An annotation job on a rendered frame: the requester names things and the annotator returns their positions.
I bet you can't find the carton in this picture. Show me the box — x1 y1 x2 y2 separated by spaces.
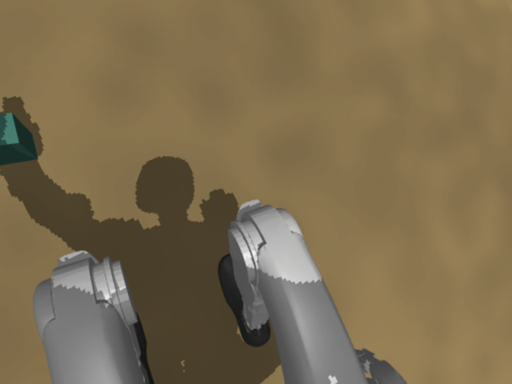
0 113 38 166

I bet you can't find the left robot foot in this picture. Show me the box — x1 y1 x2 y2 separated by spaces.
134 312 154 384

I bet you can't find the right robot foot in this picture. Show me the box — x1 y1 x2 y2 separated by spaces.
218 254 270 347

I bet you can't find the right robot hand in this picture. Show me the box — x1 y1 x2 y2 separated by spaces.
355 348 407 384

